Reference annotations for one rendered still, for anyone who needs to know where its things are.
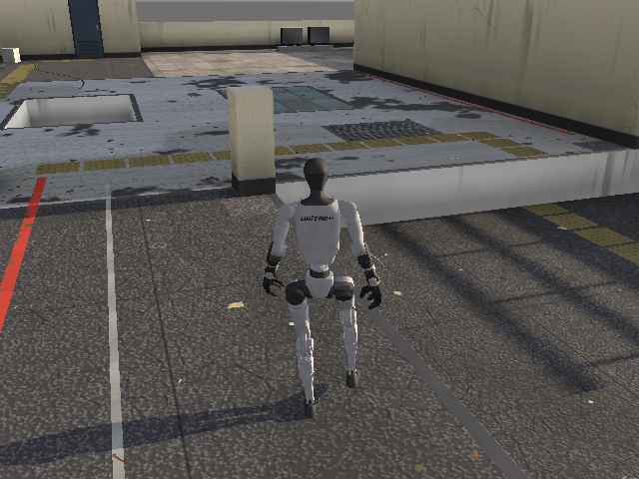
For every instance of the robot right upper arm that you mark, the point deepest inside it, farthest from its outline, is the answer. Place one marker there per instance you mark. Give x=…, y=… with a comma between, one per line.
x=349, y=210

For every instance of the robot left upper arm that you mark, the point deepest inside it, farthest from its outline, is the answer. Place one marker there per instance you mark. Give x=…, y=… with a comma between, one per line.
x=286, y=212

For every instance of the right robot shin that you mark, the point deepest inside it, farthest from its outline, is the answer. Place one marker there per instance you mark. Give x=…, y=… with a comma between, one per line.
x=350, y=343

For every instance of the robot left forearm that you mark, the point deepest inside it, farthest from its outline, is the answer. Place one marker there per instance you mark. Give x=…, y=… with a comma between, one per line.
x=272, y=264

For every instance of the robot right hand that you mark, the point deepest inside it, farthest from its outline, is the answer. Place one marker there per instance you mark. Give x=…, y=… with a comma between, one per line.
x=376, y=294

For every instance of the robot right forearm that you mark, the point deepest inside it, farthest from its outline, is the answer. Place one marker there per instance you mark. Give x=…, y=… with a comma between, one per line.
x=368, y=267

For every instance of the right robot thigh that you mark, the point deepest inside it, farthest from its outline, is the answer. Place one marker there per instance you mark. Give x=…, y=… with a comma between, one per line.
x=343, y=289

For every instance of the robot left hand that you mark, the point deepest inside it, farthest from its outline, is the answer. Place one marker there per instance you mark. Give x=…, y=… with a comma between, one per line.
x=279, y=281

